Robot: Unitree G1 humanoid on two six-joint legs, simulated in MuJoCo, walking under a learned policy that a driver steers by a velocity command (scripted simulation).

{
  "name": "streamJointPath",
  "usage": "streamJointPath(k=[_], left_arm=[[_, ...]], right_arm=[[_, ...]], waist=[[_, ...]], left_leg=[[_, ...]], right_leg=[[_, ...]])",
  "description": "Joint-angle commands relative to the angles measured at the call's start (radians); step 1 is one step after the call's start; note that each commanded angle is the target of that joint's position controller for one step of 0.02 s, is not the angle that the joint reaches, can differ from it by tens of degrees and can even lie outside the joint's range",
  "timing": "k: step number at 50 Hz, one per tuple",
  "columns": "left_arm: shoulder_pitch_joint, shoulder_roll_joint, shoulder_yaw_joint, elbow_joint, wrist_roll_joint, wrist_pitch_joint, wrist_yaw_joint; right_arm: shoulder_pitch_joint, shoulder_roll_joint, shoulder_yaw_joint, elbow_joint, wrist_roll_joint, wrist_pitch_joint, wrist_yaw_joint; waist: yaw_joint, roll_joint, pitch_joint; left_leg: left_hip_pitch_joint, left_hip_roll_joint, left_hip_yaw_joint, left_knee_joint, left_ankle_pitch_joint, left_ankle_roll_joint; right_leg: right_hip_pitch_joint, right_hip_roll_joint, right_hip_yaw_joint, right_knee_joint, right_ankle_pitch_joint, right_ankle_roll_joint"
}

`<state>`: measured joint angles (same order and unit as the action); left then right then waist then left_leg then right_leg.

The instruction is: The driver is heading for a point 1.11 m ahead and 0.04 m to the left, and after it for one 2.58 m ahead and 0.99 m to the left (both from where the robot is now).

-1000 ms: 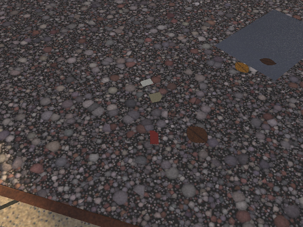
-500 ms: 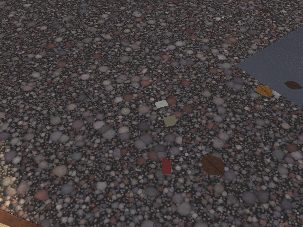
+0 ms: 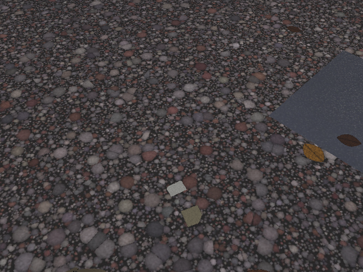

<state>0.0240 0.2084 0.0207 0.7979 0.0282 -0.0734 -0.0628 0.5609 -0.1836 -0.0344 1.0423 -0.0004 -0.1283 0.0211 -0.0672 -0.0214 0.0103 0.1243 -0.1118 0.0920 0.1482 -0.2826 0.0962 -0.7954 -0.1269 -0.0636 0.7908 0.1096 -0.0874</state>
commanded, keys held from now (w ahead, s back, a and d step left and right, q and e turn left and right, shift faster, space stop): w+shift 0.90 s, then q+shift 0.10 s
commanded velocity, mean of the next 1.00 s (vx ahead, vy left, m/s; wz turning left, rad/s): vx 0.97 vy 0.00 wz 0.02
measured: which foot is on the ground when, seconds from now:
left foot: down 0.00-0.16, up 0.18-0.58, down 0.60-1.00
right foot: up 0.00-0.12, down 0.14-0.62, up 0.64-1.00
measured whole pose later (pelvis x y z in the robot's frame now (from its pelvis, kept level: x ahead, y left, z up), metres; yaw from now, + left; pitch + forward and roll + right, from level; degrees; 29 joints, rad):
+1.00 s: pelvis +0.97 +0.03 -0.01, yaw +2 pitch +1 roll +1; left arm -0.07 0.22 -0.03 0.74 0.04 -0.10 -0.05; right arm 0.56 -0.20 -0.02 1.04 0.01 -0.13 0.01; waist -0.11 -0.03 0.06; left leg 0.23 -0.10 0.02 0.11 -0.35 0.09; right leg -0.69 -0.06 -0.07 0.55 0.16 -0.09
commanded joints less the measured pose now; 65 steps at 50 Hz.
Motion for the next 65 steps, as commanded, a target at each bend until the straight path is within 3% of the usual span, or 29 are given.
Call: streamJointPath(k=[1,4,6,7,8,9,10,12,17,22,27,30,31,32,33,35,39,47,49,51,52,53,54,55,56,57,59,62,65], left_arm=[[-0.133,0.032,-0.011,-0.080,-0.012,-0.011,-0.002],[-0.083,0.087,0.006,-0.076,-0.008,-0.014,0.018],[0.225,0.157,0.039,0.008,-0.011,-0.014,0.042],[0.420,0.197,0.061,0.067,0.001,-0.010,0.059],[0.562,0.279,0.084,0.091,0.020,-0.005,0.076],[0.491,0.289,0.093,0.093,0.034,-0.006,0.059],[0.392,0.206,0.087,0.084,0.016,-0.009,0.044],[0.312,0.092,0.059,0.111,0.016,-0.028,0.034],[0.363,0.087,0.041,0.170,-0.020,-0.068,0.047],[0.442,0.124,0.040,0.177,-0.038,-0.089,0.041],[0.499,0.210,0.044,0.202,-0.019,-0.072,0.060],[0.419,0.255,0.059,0.193,0.015,-0.029,0.088],[0.424,0.154,0.041,0.165,0.021,-0.032,0.081],[0.597,0.035,0.016,0.132,-0.060,-0.052,0.054],[0.483,0.128,0.026,0.119,-0.048,-0.056,0.066],[0.313,0.120,0.023,0.081,-0.029,-0.055,0.063],[0.267,0.050,0.002,0.040,0.017,-0.002,0.021],[-0.126,0.046,-0.041,-0.104,-0.001,-0.026,0.000],[-0.089,0.080,-0.035,-0.100,0.009,-0.037,0.018],[0.128,0.152,-0.010,-0.043,0.023,-0.052,0.044],[0.239,0.239,0.043,-0.058,-0.049,-0.062,0.062],[0.429,0.319,0.054,-0.012,-0.031,-0.054,0.080],[0.391,0.299,0.029,-0.021,0.041,-0.056,0.064],[0.367,0.239,0.026,-0.059,0.035,-0.045,0.059],[0.267,0.199,0.029,-0.082,0.010,-0.033,0.066],[0.192,0.150,0.021,-0.078,-0.018,-0.028,0.072],[0.094,0.118,0.013,-0.075,-0.020,-0.028,0.076],[-0.019,0.139,0.029,-0.069,-0.002,-0.030,0.070],[-0.043,0.182,0.049,-0.068,-0.010,-0.018,0.094]], right_arm=[[-0.005,-0.137,-0.011,-0.051,0.008,-0.027,-0.012],[0.009,-0.197,-0.015,-0.039,-0.017,-0.009,-0.032],[-0.032,-0.250,-0.031,-0.038,-0.043,0.021,-0.052],[-0.084,-0.251,-0.035,-0.051,-0.044,0.029,-0.053],[-0.099,-0.150,-0.016,-0.084,-0.047,0.021,-0.041],[0.047,-0.038,0.005,-0.116,0.035,0.002,-0.012],[-0.098,-0.139,-0.008,-0.137,0.022,-0.001,-0.026],[-0.241,-0.122,-0.007,-0.173,0.003,-0.001,-0.020],[-0.335,-0.064,0.017,-0.238,-0.050,0.054,0.027],[-0.609,-0.067,0.044,-0.342,-0.029,0.038,0.046],[-0.604,-0.147,0.022,-0.344,-0.028,0.038,0.024],[-0.099,-0.255,-0.034,-0.196,-0.033,0.047,-0.020],[0.048,-0.340,-0.059,-0.167,-0.048,0.051,-0.037],[-0.030,-0.372,-0.071,-0.172,-0.065,0.051,-0.020],[-0.137,-0.293,-0.071,-0.186,-0.044,0.050,-0.003],[-0.213,-0.164,-0.043,-0.160,-0.043,0.029,0.005],[-0.179,-0.111,-0.018,-0.098,-0.012,-0.001,-0.008],[-0.014,-0.160,-0.013,-0.054,0.016,-0.023,-0.009],[0.003,-0.200,-0.015,-0.043,0.011,-0.013,-0.019],[-0.032,-0.238,-0.023,-0.048,0.003,0.003,-0.036],[-0.129,-0.266,-0.028,-0.076,0.027,0.032,-0.036],[-0.216,-0.202,-0.015,-0.145,-0.003,0.039,-0.037],[0.018,-0.029,0.020,-0.137,-0.006,0.039,-0.029],[0.039,-0.130,0.002,-0.149,0.025,0.037,-0.022],[-0.061,-0.187,-0.022,-0.183,0.057,0.051,-0.029],[-0.139,-0.194,-0.032,-0.200,0.055,0.068,-0.041],[-0.128,-0.137,-0.044,-0.204,0.048,0.118,-0.052],[-0.162,-0.080,-0.042,-0.272,0.042,0.160,-0.060],[-0.214,-0.108,-0.048,-0.312,0.026,0.148,-0.037]], waist=[[0.030,0.043,0.178],[0.074,0.113,0.062],[0.223,0.165,-0.114],[0.319,0.149,-0.193],[0.326,0.000,-0.290],[0.161,-0.307,-0.400],[0.175,-0.091,-0.249],[0.115,0.099,-0.041],[0.025,0.016,0.106],[0.085,0.015,0.167],[0.063,-0.070,0.060],[-0.190,-0.105,-0.194],[-0.194,0.047,-0.297],[-0.013,0.381,-0.425],[-0.026,0.183,-0.304],[0.015,-0.030,-0.071],[0.108,0.049,0.052],[0.014,0.028,0.168],[0.026,0.069,0.101],[0.130,0.137,-0.036],[0.282,0.201,-0.155],[0.330,0.104,-0.353],[0.159,-0.237,-0.535],[0.178,-0.211,-0.652],[0.165,-0.148,-0.495],[0.135,-0.035,-0.291],[0.046,-0.021,-0.113],[-0.012,-0.078,-0.007],[-0.006,-0.073,-0.082]], left_leg=[[-0.189,0.257,-0.073,-0.167,0.670,0.051],[0.050,0.289,-0.044,0.039,1.229,0.026],[0.059,0.315,-0.039,0.433,1.346,0.025],[-0.081,0.286,-0.023,0.715,1.166,0.031],[-0.340,0.184,-0.032,1.102,0.525,0.051],[-0.757,0.014,-0.163,1.421,-0.176,0.015],[-0.872,0.106,-0.196,1.393,-0.061,0.052],[-0.822,0.175,-0.184,1.263,0.047,0.054],[-0.838,0.268,-0.136,1.068,0.099,-0.017],[-0.672,0.219,0.010,0.565,0.444,-0.017],[-0.580,0.085,0.065,0.400,0.365,0.042],[-0.088,0.079,-0.004,0.394,0.160,0.090],[0.129,0.304,-0.252,0.453,-0.086,0.103],[0.350,0.524,-0.902,0.196,-0.297,0.232],[0.264,0.468,-0.871,0.113,-0.328,0.212],[-0.053,0.395,-0.560,0.091,-0.068,0.166],[-0.316,0.288,-0.339,-0.018,0.002,0.109],[-0.296,0.204,-0.120,-0.106,0.768,0.041],[-0.149,0.213,-0.140,0.020,1.052,0.017],[-0.110,0.211,-0.182,0.298,1.170,-0.013],[-0.181,0.224,-0.235,0.529,1.076,-0.042],[-0.336,0.123,-0.188,0.867,0.597,-0.074],[-0.645,-0.021,-0.248,1.270,-0.417,-0.099],[-0.707,0.017,-0.330,1.387,-0.408,-0.110],[-0.794,0.094,-0.260,1.351,-0.336,-0.127],[-0.827,0.141,-0.191,1.295,-0.260,-0.144],[-0.722,0.195,-0.158,1.264,-0.186,-0.163],[-0.650,0.241,-0.122,1.065,-0.118,-0.163],[-0.600,0.239,-0.087,0.814,0.175,-0.129]], right_leg=[[0.197,0.065,-0.078,-0.182,0.093,-0.027],[0.298,0.181,-0.118,-0.243,-0.058,-0.064],[0.592,0.219,-0.076,-0.252,-0.196,-0.097],[0.822,0.167,-0.031,-0.279,-0.247,-0.121],[1.052,-0.070,0.227,-0.212,-0.507,-0.141],[1.291,-0.280,0.860,-0.439,-0.733,-0.291],[1.178,-0.214,0.791,-0.530,-0.741,-0.239],[0.858,-0.139,0.511,-0.578,-0.491,-0.178],[0.586,-0.036,0.270,-0.706,-0.362,-0.131],[0.522,0.039,0.083,-0.804,0.069,-0.091],[0.921,-0.034,0.026,-0.646,0.735,-0.054],[0.823,-0.031,0.005,0.020,0.728,-0.037],[0.591,0.059,0.017,0.424,0.146,-0.049],[0.202,0.236,0.137,0.757,-0.570,-0.012],[0.084,0.148,0.173,0.756,-0.475,-0.046],[0.105,0.071,0.154,0.622,-0.356,-0.043],[0.155,-0.006,0.138,0.457,-0.341,-0.001],[0.298,0.086,-0.073,-0.201,0.133,0.009],[0.366,0.160,-0.074,-0.269,0.108,-0.006],[0.601,0.201,-0.019,-0.291,0.048,-0.021],[0.802,0.094,0.120,-0.350,0.192,-0.045],[1.089,-0.093,0.220,-0.205,0.539,-0.062],[1.388,-0.377,0.485,-0.086,1.069,-0.206],[1.370,-0.390,0.553,-0.169,0.992,-0.263],[1.216,-0.353,0.434,-0.246,0.707,-0.250],[0.994,-0.279,0.330,-0.322,0.532,-0.202],[0.651,-0.226,0.179,-0.458,0.321,-0.155],[0.405,-0.190,0.001,-0.564,0.225,-0.140],[0.482,-0.155,-0.120,-0.529,0.246,-0.129]])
